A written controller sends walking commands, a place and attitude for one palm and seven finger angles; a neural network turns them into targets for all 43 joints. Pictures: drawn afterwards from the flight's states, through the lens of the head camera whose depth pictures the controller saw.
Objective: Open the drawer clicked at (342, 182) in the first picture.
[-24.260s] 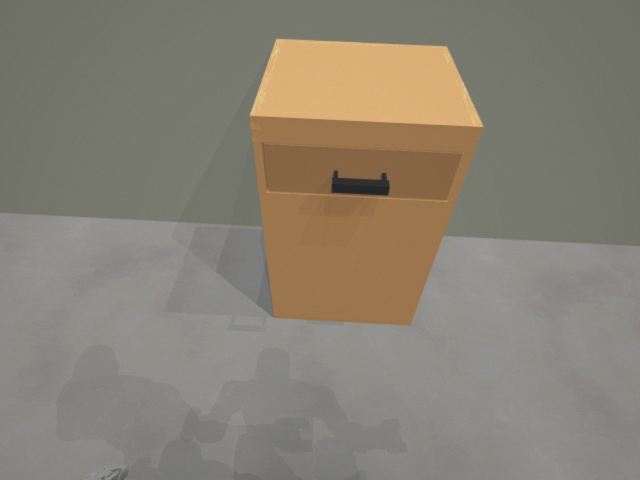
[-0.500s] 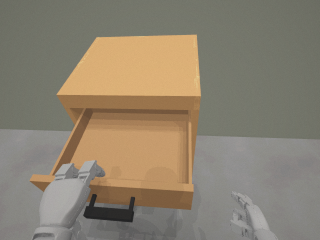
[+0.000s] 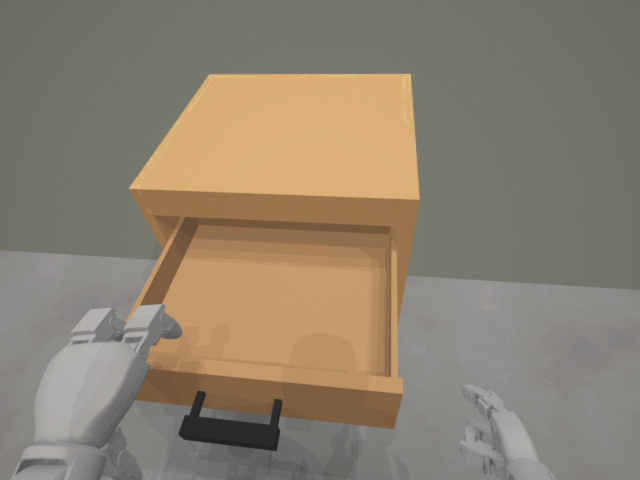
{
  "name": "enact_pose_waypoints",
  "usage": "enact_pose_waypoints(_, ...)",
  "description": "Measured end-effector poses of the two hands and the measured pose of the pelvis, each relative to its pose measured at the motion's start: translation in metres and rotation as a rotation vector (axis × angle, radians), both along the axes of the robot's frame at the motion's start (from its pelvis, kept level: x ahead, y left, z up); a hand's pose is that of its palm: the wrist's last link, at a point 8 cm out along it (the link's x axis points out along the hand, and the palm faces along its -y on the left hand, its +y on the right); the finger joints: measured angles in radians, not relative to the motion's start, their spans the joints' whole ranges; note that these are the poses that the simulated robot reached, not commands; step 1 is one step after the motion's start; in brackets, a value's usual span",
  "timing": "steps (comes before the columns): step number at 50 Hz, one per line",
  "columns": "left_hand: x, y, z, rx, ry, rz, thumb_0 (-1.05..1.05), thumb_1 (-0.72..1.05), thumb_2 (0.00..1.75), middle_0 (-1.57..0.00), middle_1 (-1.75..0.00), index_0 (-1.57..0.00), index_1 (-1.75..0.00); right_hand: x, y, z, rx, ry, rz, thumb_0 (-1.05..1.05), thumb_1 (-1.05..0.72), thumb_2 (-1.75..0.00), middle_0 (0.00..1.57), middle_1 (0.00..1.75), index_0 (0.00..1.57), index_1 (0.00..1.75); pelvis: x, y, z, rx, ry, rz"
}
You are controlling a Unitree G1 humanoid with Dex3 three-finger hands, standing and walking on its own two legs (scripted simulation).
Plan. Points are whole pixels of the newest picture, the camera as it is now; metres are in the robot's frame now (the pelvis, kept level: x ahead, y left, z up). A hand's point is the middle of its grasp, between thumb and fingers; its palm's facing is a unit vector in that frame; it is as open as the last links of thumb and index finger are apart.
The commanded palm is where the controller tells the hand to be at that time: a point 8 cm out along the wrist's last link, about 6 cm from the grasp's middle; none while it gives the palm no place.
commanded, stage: draw the hand back to the body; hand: left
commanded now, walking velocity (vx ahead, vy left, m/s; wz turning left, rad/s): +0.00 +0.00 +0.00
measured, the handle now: (234, 417) +0.21 +0.18 -0.08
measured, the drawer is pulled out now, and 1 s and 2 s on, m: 0.29 0.29 0.29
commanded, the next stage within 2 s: step back with the hand held close in 1.08 s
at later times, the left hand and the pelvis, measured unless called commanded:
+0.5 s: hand (131, 346) +0.19 +0.21 +0.16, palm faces +0.38 -0.83 -0.41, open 12.0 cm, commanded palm +0.13 +0.25 +0.17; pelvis +0.01 -0.02 +0.01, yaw +3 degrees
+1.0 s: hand (112, 363) +0.17 +0.22 +0.16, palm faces +0.43 -0.80 -0.41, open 7.8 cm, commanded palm +0.11 +0.26 +0.19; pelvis +0.00 -0.03 +0.01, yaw +3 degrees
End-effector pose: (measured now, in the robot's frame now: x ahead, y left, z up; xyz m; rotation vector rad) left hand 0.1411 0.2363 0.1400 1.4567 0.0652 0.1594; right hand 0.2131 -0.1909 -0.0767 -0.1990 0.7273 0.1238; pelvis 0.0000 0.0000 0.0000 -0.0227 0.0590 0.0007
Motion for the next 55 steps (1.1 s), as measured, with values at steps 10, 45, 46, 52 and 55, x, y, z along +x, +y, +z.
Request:
enact_pose_waypoints(10, -0.002, 0.004, -0.004, -0.801, -0.139, 0.119, 0.0, -0.46, 0.32, -0.32, -1.18, -0.32, -1.18, -0.008, -0.002, 0.009, 0.015, -0.088, -0.088, 0.01, -0.91, -0.9, 0.2, 0.3, 0.2, 0.3, 0.003, -0.002, 0.004, 0.006, -0.062, 0.028)
enact_pose_waypoints(45, -0.016, 0.019, 0.051, -0.918, -0.427, 0.105, 0.01, 0.63, 0.79, -0.23, -0.47, -0.23, -0.47, -0.006, -0.036, 0.02, -0.032, -0.138, -0.101, 0.01, -0.91, -0.9, 0.2, 0.3, 0.2, 0.3, 0.001, -0.029, 0.015, 0.014, -0.113, 0.053)
enact_pose_waypoints(46, -0.016, 0.018, 0.049, -0.925, -0.422, 0.107, 0.01, 0.67, 0.8, -0.23, -0.45, -0.23, -0.44, -0.007, -0.035, 0.02, -0.03, -0.136, -0.1, 0.01, -0.91, -0.9, 0.2, 0.3, 0.2, 0.3, 0.0, -0.03, 0.015, 0.015, -0.113, 0.053)
enact_pose_waypoints(52, -0.019, 0.014, 0.041, -0.947, -0.387, 0.113, 0.01, 0.81, 0.87, -0.22, -0.35, -0.22, -0.35, -0.014, -0.035, 0.018, -0.032, -0.123, -0.097, 0.01, -0.9, -0.9, 0.2, 0.3, 0.2, 0.3, -0.003, -0.031, 0.015, 0.016, -0.116, 0.052)
enact_pose_waypoints(55, -0.021, 0.014, 0.043, -0.94, -0.387, 0.11, 0.02, 0.85, 0.88, -0.22, -0.33, -0.21, -0.33, -0.017, -0.036, 0.017, -0.036, -0.118, -0.101, 0.01, -0.9, -0.9, 0.2, 0.3, 0.2, 0.3, -0.004, -0.031, 0.015, 0.015, -0.119, 0.051)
